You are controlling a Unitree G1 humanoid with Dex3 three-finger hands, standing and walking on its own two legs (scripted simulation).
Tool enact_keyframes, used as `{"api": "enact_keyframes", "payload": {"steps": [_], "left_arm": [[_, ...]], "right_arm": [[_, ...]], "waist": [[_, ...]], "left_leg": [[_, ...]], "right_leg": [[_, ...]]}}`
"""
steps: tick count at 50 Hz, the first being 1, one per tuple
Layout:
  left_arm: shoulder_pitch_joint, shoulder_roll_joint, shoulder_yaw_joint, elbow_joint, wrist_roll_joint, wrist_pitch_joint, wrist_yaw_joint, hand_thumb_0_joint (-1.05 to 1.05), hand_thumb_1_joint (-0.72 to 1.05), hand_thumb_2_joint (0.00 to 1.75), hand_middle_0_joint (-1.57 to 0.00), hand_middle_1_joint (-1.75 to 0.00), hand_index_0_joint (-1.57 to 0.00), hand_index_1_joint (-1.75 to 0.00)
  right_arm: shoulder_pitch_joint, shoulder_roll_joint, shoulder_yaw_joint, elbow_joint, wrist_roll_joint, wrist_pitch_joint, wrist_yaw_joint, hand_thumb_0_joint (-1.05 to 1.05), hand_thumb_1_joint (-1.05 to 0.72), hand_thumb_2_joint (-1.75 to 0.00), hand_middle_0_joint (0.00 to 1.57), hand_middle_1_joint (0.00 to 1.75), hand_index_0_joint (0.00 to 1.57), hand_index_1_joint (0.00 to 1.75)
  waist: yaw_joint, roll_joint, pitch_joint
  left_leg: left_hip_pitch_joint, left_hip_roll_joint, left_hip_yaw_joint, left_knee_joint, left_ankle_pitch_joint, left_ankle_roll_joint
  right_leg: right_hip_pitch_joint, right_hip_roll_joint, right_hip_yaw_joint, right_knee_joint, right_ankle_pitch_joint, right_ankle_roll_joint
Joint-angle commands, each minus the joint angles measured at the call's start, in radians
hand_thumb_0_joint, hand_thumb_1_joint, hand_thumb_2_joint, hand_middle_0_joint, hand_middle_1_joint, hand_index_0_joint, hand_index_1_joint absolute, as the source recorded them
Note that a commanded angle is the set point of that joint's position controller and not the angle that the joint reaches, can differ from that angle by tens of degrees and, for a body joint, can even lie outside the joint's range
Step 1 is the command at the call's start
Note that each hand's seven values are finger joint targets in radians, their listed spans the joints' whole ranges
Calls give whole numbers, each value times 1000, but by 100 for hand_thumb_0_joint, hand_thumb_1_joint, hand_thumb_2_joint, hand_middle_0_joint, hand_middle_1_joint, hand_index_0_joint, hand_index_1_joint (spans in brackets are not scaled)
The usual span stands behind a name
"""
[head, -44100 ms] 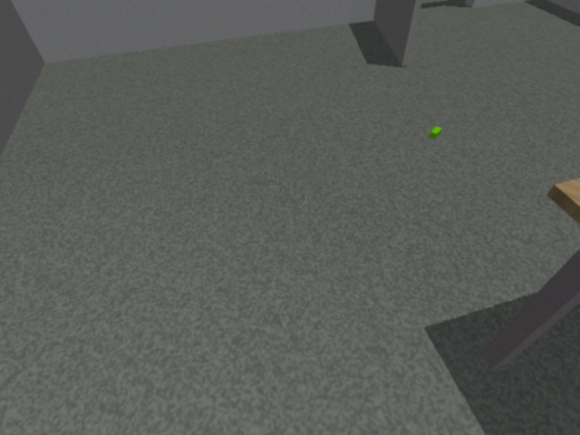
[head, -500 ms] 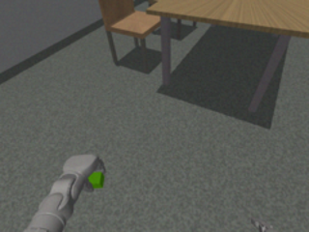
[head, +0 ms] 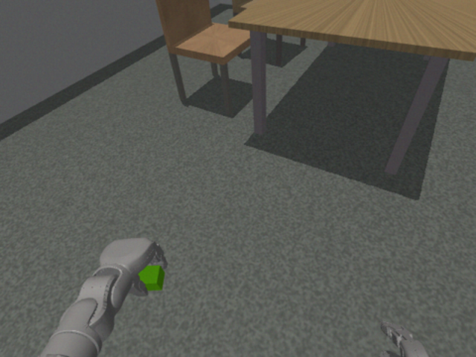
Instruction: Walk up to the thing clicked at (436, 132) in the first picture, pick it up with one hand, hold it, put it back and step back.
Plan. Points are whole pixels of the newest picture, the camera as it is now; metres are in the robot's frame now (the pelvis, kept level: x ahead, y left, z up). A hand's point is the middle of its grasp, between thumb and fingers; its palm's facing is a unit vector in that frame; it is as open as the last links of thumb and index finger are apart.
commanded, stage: hold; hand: left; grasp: from above
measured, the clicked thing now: (143, 278) +0.31 +0.22 -0.07
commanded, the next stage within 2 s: crouch in 0.66 s
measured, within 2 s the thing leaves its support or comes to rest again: neither
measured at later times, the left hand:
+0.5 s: hand (138, 277) +0.29 +0.22 -0.03, palm faces -0.46 -0.05 -0.89, open 6.4 cm
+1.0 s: hand (140, 278) +0.30 +0.22 -0.06, palm faces -0.47 -0.06 -0.88, open 6.4 cm
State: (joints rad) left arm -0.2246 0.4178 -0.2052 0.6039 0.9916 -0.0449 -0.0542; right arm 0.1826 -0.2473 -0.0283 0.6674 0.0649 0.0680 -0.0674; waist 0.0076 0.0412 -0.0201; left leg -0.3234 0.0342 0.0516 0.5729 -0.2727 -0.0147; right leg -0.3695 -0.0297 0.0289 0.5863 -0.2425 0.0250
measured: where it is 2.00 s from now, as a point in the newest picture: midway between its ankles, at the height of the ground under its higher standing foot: outside the picture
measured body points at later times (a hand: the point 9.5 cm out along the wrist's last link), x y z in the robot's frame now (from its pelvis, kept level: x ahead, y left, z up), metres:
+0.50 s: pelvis +0.01 +0.00 +0.01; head +0.02 -0.02 +0.45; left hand +0.31 +0.22 +0.02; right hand +0.16 -0.25 -0.11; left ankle +0.02 +0.13 -0.73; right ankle +0.04 -0.13 -0.73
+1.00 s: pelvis +0.02 +0.00 +0.00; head +0.05 -0.01 +0.45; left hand +0.32 +0.23 -0.01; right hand +0.17 -0.25 -0.11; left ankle +0.02 +0.13 -0.73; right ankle +0.04 -0.13 -0.73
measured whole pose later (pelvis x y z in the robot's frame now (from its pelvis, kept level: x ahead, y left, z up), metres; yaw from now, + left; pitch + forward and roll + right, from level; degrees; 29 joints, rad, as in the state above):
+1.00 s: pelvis +0.02 +0.00 +0.00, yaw +0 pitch +3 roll +0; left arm -0.22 0.40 -0.19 0.68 1.03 -0.09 0.02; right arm 0.18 -0.24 -0.04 0.66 0.06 0.10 -0.06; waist 0.00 0.02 -0.01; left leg -0.31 0.03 0.04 0.53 -0.28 -0.02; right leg -0.35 -0.03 0.02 0.55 -0.25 0.02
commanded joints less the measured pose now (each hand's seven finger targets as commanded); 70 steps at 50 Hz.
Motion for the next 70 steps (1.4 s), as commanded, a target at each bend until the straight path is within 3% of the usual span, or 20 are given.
{"api": "enact_keyframes", "payload": {"steps": [1, 15, 17, 21, 24, 25, 30, 33, 36, 38, 39, 40, 44, 48, 50, 55, 59, 63, 67, 70], "left_arm": [[-339, 212, 105, -211, -2, -2, 36, 0, 87, 12, -118, -14, -122, -10], [-300, 211, 107, -182, -11, -17, 16, 0, 85, 9, -116, -12, -120, -8], [-314, 193, 90, -211, -13, -20, 18, 0, 84, 8, -116, -12, -120, -8], [-355, 240, 135, -207, -1, -20, 47, 0, 84, 12, -118, -11, -121, -7], [-358, 210, 108, -198, 6, -12, 56, 0, 87, 12, -119, -12, -123, -8], [-359, 230, 128, -203, 8, -10, 60, 0, 87, 12, -119, -11, -123, -8], [-323, 199, 101, -169, -3, -3, 50, 0, 85, 11, -117, -12, -121, -8], [-304, 218, 117, -151, 3, -3, 42, 0, 85, 12, -119, -10, -122, -7], [-295, 187, 90, -187, -8, -11, 32, 0, 87, 10, -118, -13, -122, -9], [-333, 225, 115, -204, -6, -16, 36, 0, 92, 2, -119, -18, -127, -10], [-317, 238, 133, -187, -6, -18, 39, 0, 84, 4, -111, -13, -119, -8], [-308, 216, 118, -171, -1, -22, 40, 0, 83, 9, -118, -11, -121, -7], [-240, 180, 112, -113, 14, -31, 79, 0, 92, 12, -125, -11, -128, -8], [-277, 161, 97, -84, 43, -59, 137, 0, 89, 12, -124, -8, -127, -6], [-291, 171, 116, -6, 69, -70, 182, 0, 90, 13, -126, -6, -128, -4], [-425, 149, 96, 111, 136, -75, 294, 0, 89, 10, -124, -7, -127, -5], [-535, 159, 106, 205, 187, -78, 374, 0, 84, 12, -122, -6, -124, -4], [-581, 134, 97, 333, 204, -71, 426, 0, 82, 8, -119, -7, -122, -4], [-645, 190, 132, 417, 211, -58, 461, 0, 80, 4, -117, -4, -120, -1], [-706, 180, 130, 423, 206, -47, 467, 0, 78, 5, -117, -3, -119, -1]], "right_arm": [[-99, -126, -38, -140, -2, -43, -14, 0, -90, -90, 20, 30, 20, 30], [-103, -123, -33, -147, 0, -42, -17, 0, -90, -90, 20, 30, 20, 30], [-98, -120, -32, -145, -1, -43, -16, 0, -90, -90, 20, 30, 20, 30], [-95, -123, -33, -140, -1, -37, -18, 0, -90, -90, 20, 30, 20, 30], [-95, -119, -34, -136, 0, -37, -17, 0, -90, -90, 20, 30, 20, 30], [-94, -121, -35, -133, -1, -36, -18, 0, -90, -90, 20, 30, 20, 30], [-85, -124, -41, -124, -1, -30, -15, 0, -90, -90, 20, 30, 20, 30], [-87, -124, -43, -126, 1, -26, -16, 0, -90, -90, 20, 30, 20, 30], [-88, -121, -43, -137, 1, -24, -13, 0, -90, -90, 20, 30, 20, 30], [-77, -125, -47, -132, 3, -21, -15, 0, -92, -91, 20, 30, 20, 30], [-78, -123, -45, -132, 3, -18, -16, 0, -88, -90, 20, 30, 20, 30], [-71, -124, -46, -134, 3, -17, -15, 0, -89, -90, 20, 30, 20, 30], [-70, -124, -47, -133, 0, -8, -12, 0, -89, -90, 20, 30, 20, 30], [-48, -125, -57, -122, -9, 4, -2, 0, -89, -90, 20, 30, 20, 30], [-41, -126, -61, -111, -18, 11, 3, 0, -89, -90, 20, 30, 20, 30], [10, -141, -82, -70, -41, 12, 22, 0, -90, -90, 20, 30, 20, 30], [61, -149, -102, -43, -62, 4, 37, 0, -90, -90, 20, 30, 20, 30], [80, -158, -108, -38, -73, -13, 44, 0, -90, -90, 20, 30, 20, 30], [105, -172, -111, -21, -87, -36, 37, 0, -90, -90, 20, 30, 20, 30], [122, -177, -112, -12, -100, -54, 35, 0, -90, -90, 20, 30, 20, 30]], "waist": [[-3, -26, -238], [7, -21, -197], [-1, -22, -225], [2, -5, -228], [-3, -22, -230], [5, -18, -241], [-5, -37, -236], [5, -39, -222], [2, -34, -230], [5, -10, -257], [8, -13, -245], [-4, -34, -237], [-7, -64, -185], [-27, -60, -202], [-30, -59, -196], [-66, -46, -305], [-81, -5, -390], [-96, 7, -457], [-101, 35, -552], [-123, 58, -638]], "left_leg": [[110, -49, -5, -101, 113, 28], [129, -49, -5, -134, 128, 26], [146, -46, -6, -133, 150, 25], [150, -49, -3, -135, 155, 24], [150, -52, 0, -132, 159, 27], [155, -54, 1, -131, 166, 27], [158, -48, -2, -130, 197, 27], [154, -49, -1, -133, 201, 27], [158, -49, -2, -133, 210, 27], [171, -49, 1, -129, 244, 26], [166, -49, -1, -128, 254, 25], [168, -48, 0, -126, 254, 27], [131, -50, -6, -119, 228, 25], [96, -50, -8, -72, 240, 22], [46, -52, -12, -30, 214, 20], [-95, -53, -14, 152, 186, 17], [-257, -44, -23, 322, 149, 12], [-441, -43, -32, 467, 65, 14], [-584, -39, -52, 606, 17, 18], [-685, -34, -74, 701, -5, 18]], "right_leg": [[87, 51, -21, -120, 55, -25], [108, 50, -23, -148, 62, -30], [117, 52, -24, -142, 88, -30], [118, 51, -23, -148, 93, -29], [119, 48, -22, -151, 100, -26], [129, 45, -21, -155, 106, -25], [136, 51, -26, -150, 140, -25], [142, 48, -26, -156, 141, -26], [147, 47, -26, -154, 154, -27], [155, 49, -24, -146, 189, -29], [157, 49, -27, -147, 197, -28], [156, 50, -27, -145, 199, -28], [122, 49, -35, -143, 170, -29], [66, 46, -34, -98, 187, -30], [23, 43, -37, -67, 165, -30], [-129, 38, -32, 92, 161, -27], [-305, 40, -34, 243, 123, -36], [-481, 43, -42, 393, 38, -42], [-643, 47, -61, 543, -22, -52], [-752, 44, -68, 660, -42, -54]]}}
